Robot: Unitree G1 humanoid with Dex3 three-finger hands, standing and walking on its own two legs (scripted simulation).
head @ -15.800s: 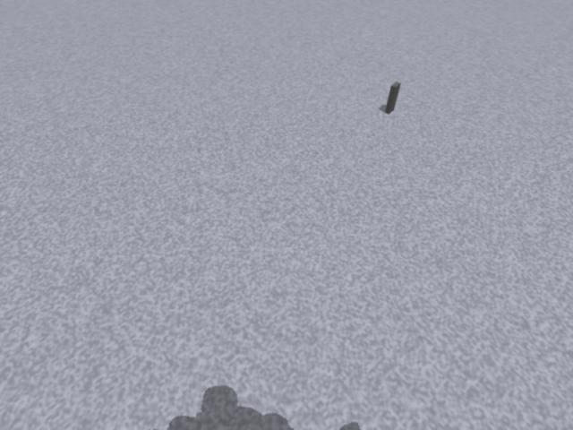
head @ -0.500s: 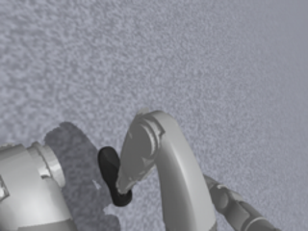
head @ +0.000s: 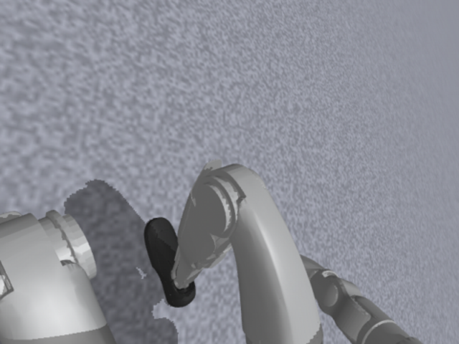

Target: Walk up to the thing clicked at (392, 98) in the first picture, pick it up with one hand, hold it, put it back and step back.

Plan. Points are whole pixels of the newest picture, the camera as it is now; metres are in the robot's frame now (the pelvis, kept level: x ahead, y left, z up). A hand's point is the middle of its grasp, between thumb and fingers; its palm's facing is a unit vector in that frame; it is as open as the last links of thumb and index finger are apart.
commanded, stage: close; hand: left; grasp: from the side
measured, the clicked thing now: out of the picture +0.47 +0.27 -0.21
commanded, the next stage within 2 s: settle in 0.14 s
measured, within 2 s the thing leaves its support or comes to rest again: leaves its support in 0.52 s
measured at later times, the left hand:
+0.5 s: hand out of the picture +0.45 +0.27 -0.19, palm faces +0.29 -0.96 -0.02, open 9.6 cm
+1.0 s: hand out of the picture +0.44 +0.30 -0.08, palm faces +0.27 -0.96 -0.07, open 9.7 cm
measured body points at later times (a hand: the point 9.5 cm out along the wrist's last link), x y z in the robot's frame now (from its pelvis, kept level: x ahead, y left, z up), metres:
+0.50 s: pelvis +0.00 +0.00 +0.00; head +0.24 +0.20 +0.31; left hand +0.43 +0.32 -0.19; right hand +0.16 -0.24 -0.03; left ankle +0.08 +0.12 -0.27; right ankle +0.16 -0.12 -0.27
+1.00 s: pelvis +0.00 -0.01 +0.01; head +0.20 +0.16 +0.38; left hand +0.42 +0.35 -0.08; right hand +0.17 -0.25 -0.05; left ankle +0.08 +0.12 -0.27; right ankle +0.16 -0.12 -0.27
